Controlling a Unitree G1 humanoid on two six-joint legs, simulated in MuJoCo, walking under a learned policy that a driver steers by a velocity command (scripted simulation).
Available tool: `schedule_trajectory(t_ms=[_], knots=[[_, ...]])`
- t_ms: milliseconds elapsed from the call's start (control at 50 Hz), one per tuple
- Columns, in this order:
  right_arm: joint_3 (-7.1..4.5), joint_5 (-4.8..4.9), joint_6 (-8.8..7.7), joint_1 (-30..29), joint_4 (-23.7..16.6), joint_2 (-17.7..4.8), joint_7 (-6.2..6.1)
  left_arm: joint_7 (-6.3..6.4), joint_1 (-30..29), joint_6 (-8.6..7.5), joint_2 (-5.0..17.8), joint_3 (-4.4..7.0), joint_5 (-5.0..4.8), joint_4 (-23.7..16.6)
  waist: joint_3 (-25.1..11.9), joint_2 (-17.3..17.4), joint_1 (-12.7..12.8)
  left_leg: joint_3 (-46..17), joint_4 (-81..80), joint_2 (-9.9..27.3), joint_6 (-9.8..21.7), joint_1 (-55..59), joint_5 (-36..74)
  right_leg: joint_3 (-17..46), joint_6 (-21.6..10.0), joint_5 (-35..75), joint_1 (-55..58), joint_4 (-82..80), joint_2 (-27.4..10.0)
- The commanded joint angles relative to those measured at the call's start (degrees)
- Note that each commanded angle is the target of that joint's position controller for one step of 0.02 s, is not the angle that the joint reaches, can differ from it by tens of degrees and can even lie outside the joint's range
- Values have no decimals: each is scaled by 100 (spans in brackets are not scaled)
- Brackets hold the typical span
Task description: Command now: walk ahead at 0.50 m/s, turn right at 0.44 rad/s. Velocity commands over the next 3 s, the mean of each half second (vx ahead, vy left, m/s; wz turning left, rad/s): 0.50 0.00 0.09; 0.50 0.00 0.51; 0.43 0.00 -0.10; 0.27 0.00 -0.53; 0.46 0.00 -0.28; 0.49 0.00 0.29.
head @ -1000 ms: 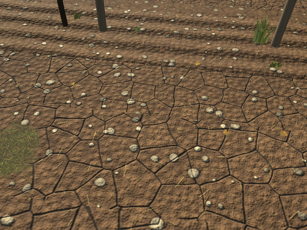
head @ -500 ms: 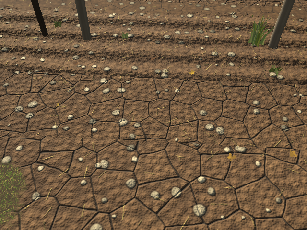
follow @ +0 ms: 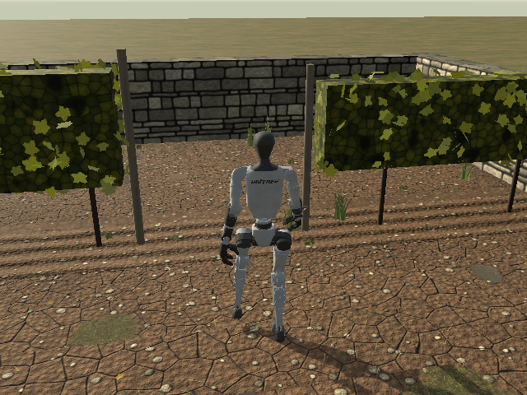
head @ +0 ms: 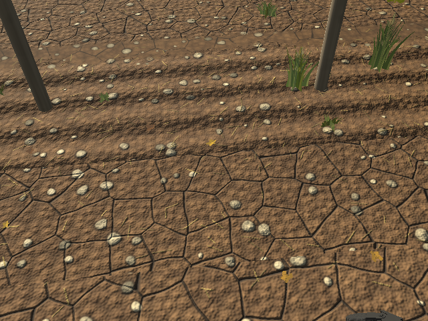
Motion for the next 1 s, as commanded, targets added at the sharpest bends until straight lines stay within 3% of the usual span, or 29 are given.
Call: schedule_trajectory(t_ms=[20,40,80,140,160,180,200,220,240,260,280,300,320,340,380,400,460,520,560,580,600,620,640,660,700,740,800,860,1000], knots=[[131,142,69,686,-80,-38,135,145,-758,-141,636,14,91,-583,308,-85,-360,394,-1732,-36,-38,2205,3190,458,-584,157,-2853,-529,-343],[123,190,112,575,-125,-90,150,106,-397,-127,834,29,83,-486,450,-171,-284,676,-1689,-131,-205,2597,2864,626,-663,-260,-3110,-491,-401],[94,33,236,293,-206,-314,124,-9,155,-171,756,-44,-25,-320,814,-211,-224,500,-1973,47,-298,2107,1953,1405,-860,-706,-2376,-65,-774],[3,-71,301,-328,-43,-645,62,90,939,-92,543,-178,-260,-35,1121,-61,454,243,-4046,323,-180,915,2048,2049,-785,-828,-122,789,-1110],[-1,50,263,-310,29,-641,78,79,747,22,965,-88,-346,-20,1091,-337,340,244,-4284,316,-70,1004,1938,2238,-767,71,250,1078,-1185],[-53,10,199,298,351,-645,5,28,980,106,795,-160,-304,96,981,142,203,542,-4998,214,-7,1890,2209,1790,-614,175,207,1844,-946],[-264,111,90,1758,706,-904,-82,-180,822,202,1006,-170,-71,73,527,-40,-540,1028,-4289,105,233,3812,2520,1418,-374,1333,-649,2906,-790],[-430,283,1,3488,1006,-1322,-11,-460,1330,206,428,-240,229,122,-1343,1074,-966,387,-1943,677,1414,7304,4232,594,327,1052,-2486,5354,5],[-453,211,84,3880,1101,-1522,147,-542,1250,276,293,-285,135,-84,-2127,1491,-1066,-1236,-1825,1509,2429,8447,4814,113,708,-2207,-3971,7573,428],[-452,-30,203,3676,1053,-1285,116,-508,5,275,682,-209,43,-687,-1208,369,-1406,-1805,-2656,1500,1985,8045,2360,-49,722,-1630,-5184,7161,116],[-453,112,189,2714,847,-1372,108,-378,-687,205,645,-214,-30,-1116,-224,319,-1120,-2763,-3418,1907,2083,6732,-991,105,750,-893,-6047,6711,-401],[-287,165,143,2347,828,-885,145,-167,-1075,159,812,-177,-23,-1092,399,-330,-1016,-2552,-3928,1682,1979,5160,-2024,92,506,-273,-5704,6360,-788],[33,152,2,1749,630,-108,97,62,-1125,99,661,-235,121,-1126,621,-456,-539,-2525,-4391,1754,2006,3648,-1717,758,350,1350,-4737,3944,-1445],[100,115,-74,1435,593,-37,105,136,-1080,162,556,-251,203,-983,1023,-126,-252,-2235,-4775,1470,2117,2403,-1532,686,293,1696,-3793,2936,-1759],[21,448,-197,1580,676,-266,35,47,-1468,221,299,-332,127,-950,599,30,-511,-1076,-4758,630,1827,1661,-1316,-183,424,2382,-2303,771,-1387],[-6,393,-213,1565,742,-450,96,-20,-1723,271,97,-428,34,-1067,475,123,-472,-863,-4744,441,1680,1069,-798,-378,457,2222,-1362,314,-1234],[-291,321,-195,1873,722,-1132,316,-61,-2093,310,476,-394,-49,-1247,560,9,-584,-1170,-4402,613,1717,1380,102,-373,513,2856,-888,-574,-908],[-316,249,-124,2210,840,-841,304,36,-2695,191,763,-302,-8,-1405,420,93,-692,-1439,-3913,691,1531,2383,363,-379,331,2759,-918,-1029,-810],[-343,197,-108,2289,905,-769,237,79,-2690,85,1082,-150,-112,-1449,295,76,-520,-1398,-3471,509,1177,2488,728,-523,-28,2839,-102,-1148,-777],[-349,167,-135,2054,780,-737,226,126,-1981,-3,1378,2,-223,-1290,-121,-40,-147,-1117,-2650,123,807,1894,1038,-351,-400,3094,1230,-899,-947],[-235,182,-180,2191,518,-271,242,180,-803,-44,1721,66,-229,-1097,-1434,-1138,149,-336,-752,-846,252,873,-441,1078,-1514,4096,3408,-1217,-2163],[-87,167,-229,2651,553,219,237,150,131,14,1484,-6,-213,-823,-2346,-1759,232,-154,513,-1142,72,-404,-3514,3346,-2247,2863,4776,-2107,-3478],[-277,217,-174,1734,610,-375,190,187,-28,-4,1299,53,-119,-727,-399,-714,417,-333,1104,-583,211,-1218,-3004,3037,-1420,680,3236,-2719,-3085],[-283,252,-128,1688,730,-314,43,215,-746,-6,1035,-4,-206,-856,145,-654,100,-211,1066,-306,303,-1001,-2404,2271,-1029,-50,2241,-3039,-2836],[-245,116,-83,1880,912,-75,-95,266,-1217,16,435,-174,-264,-879,125,-600,-314,-194,619,110,385,-155,-1819,1314,-843,1056,1481,-3365,-2534],[-181,125,-58,1687,904,171,-61,366,-1401,-34,350,-144,-164,-923,154,-499,-419,-59,360,177,306,199,-1705,525,-754,1807,1246,-3580,-2348],[-159,275,-11,1073,734,61,158,361,-1104,-98,453,-63,13,-673,310,-449,-298,79,-376,261,133,-106,-813,-329,-775,2729,1418,-3763,-2257],[-131,259,27,701,596,16,289,207,-530,-93,461,-55,92,-335,441,-291,-253,69,-1001,305,70,-212,82,-882,-852,3578,1423,-3742,-2332],[-223,196,100,542,309,-302,221,-87,-577,-115,726,-111,223,-83,735,-495,-634,-130,-828,202,271,299,332,-1276,-691,3827,1345,-3218,-2472]])
Next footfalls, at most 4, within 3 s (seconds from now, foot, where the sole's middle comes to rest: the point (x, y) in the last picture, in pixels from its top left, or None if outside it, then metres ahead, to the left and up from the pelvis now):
0.20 left None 0.27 0.15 -0.92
0.58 right None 0.55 -0.05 -0.92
1.12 left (163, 296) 0.66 0.29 -0.92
1.68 right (205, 232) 1.05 0.18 -1.08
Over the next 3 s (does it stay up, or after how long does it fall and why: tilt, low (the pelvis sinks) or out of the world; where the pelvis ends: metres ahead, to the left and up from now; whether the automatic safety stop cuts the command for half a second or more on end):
stays up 1.44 0.25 -0.32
